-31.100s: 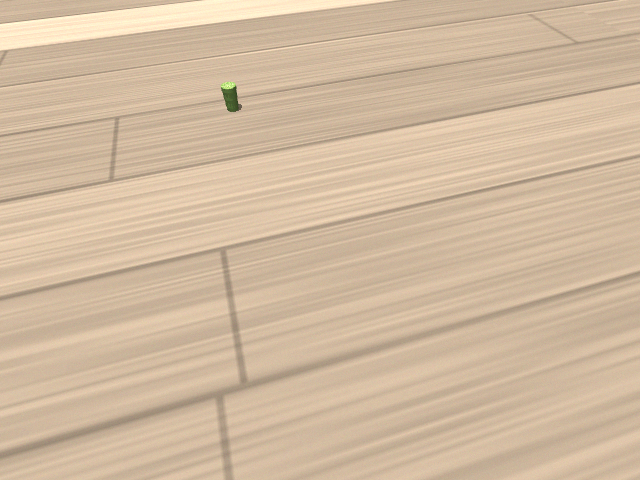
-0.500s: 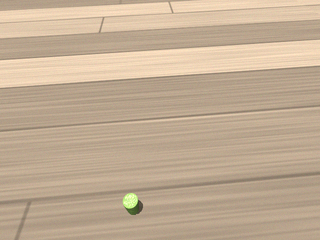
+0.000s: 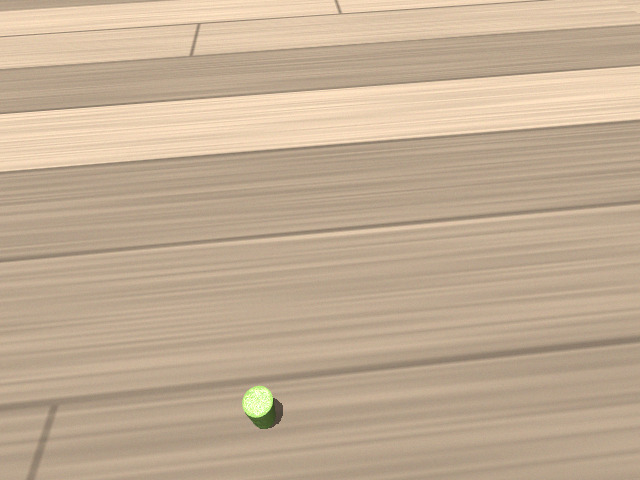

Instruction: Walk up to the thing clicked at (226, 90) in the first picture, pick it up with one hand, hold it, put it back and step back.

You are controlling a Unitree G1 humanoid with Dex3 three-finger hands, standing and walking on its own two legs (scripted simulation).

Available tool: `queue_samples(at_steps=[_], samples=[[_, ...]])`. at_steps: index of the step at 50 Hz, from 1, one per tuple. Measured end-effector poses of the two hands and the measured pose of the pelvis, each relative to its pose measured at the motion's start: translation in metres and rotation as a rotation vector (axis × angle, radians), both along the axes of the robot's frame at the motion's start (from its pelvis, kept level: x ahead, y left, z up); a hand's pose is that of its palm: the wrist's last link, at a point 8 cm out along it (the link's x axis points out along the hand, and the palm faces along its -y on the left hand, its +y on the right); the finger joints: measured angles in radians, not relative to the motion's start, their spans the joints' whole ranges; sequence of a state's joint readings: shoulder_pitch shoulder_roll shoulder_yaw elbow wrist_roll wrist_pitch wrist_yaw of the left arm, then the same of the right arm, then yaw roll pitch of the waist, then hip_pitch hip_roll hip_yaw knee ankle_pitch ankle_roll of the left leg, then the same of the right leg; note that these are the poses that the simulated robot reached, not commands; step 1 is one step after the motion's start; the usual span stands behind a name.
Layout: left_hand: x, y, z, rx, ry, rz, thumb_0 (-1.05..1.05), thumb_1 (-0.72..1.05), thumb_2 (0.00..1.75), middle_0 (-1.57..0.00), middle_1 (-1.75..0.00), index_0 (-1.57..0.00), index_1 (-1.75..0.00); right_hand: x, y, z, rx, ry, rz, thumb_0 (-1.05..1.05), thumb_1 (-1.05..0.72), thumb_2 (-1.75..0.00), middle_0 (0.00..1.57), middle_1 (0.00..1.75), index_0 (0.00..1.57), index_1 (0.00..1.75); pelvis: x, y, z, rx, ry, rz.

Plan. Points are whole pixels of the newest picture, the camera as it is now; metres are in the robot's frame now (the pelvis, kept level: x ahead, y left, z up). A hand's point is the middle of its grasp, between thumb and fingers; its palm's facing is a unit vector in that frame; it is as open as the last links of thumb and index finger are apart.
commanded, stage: stand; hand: left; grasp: from the side
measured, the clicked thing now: (261, 409) +0.42 +0.21 -0.71
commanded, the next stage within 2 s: step back in 0.60 s
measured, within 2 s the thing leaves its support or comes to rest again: neither
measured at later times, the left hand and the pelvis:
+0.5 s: hand out of the picture +0.08 +0.25 -0.16, palm faces -0.01 -0.94 -0.34, open 7.4 cm; pelvis +0.01 +0.00 +0.00, yaw +0 degrees
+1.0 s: hand out of the picture +0.05 +0.28 -0.17, palm faces -0.03 -0.91 -0.42, open 7.4 cm; pelvis -0.06 +0.01 -0.02, yaw +1 degrees
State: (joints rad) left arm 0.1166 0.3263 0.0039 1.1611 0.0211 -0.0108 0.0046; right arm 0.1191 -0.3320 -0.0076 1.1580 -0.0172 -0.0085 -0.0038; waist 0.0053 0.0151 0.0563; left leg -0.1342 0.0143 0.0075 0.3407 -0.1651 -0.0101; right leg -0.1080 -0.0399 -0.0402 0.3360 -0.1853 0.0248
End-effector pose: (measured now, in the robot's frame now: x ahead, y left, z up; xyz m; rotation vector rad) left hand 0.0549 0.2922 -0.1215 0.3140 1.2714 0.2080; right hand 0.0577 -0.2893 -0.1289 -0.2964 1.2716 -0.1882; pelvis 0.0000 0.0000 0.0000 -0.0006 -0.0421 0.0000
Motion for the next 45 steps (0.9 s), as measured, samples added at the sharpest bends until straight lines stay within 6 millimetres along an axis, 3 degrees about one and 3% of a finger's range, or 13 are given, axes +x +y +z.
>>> queue_samples(at_steps=[14, 30, 39, 45], samples=[[0.024, 0.0, 0.003, -0.003, -0.043, -0.01, 0.01, 0.91, 0.9, -0.21, -0.3, -0.2, -0.3, 0.022, -0.003, 0.006, -0.014, -0.039, 0.004, 0.01, -0.9, -0.9, 0.2, 0.3, 0.21, 0.3, 0.009, 0.001, 0.001, 0.0, 0.004, 0.0], [0.019, 0.003, 0.002, -0.002, -0.025, -0.002, 0.01, 0.91, 0.9, -0.2, -0.3, -0.2, -0.3, 0.021, -0.001, 0.006, -0.012, -0.035, 0.002, 0.01, -0.9, -0.9, 0.2, 0.3, 0.21, 0.3, 0.011, 0.002, 0.001, 0.001, 0.002, -0.001], [0.011, 0.018, -0.003, 0.048, -0.037, 0.003, 0.01, 0.91, 0.9, -0.21, -0.3, -0.2, -0.3, 0.016, -0.017, -0.001, -0.02, -0.045, -0.008, 0.01, -0.9, -0.9, 0.2, 0.3, 0.21, 0.3, -0.017, -0.003, -0.012, 0.007, 0.021, 0.002], [-0.004, 0.018, -0.005, 0.076, -0.054, -0.022, 0.01, 0.91, 0.9, -0.2, -0.3, -0.2, -0.3, 0.009, -0.032, -0.011, -0.041, -0.062, 0.002, 0.01, -0.9, -0.9, 0.2, 0.3, 0.21, 0.3, -0.04, -0.006, -0.023, 0.005, 0.015, 0.01]])
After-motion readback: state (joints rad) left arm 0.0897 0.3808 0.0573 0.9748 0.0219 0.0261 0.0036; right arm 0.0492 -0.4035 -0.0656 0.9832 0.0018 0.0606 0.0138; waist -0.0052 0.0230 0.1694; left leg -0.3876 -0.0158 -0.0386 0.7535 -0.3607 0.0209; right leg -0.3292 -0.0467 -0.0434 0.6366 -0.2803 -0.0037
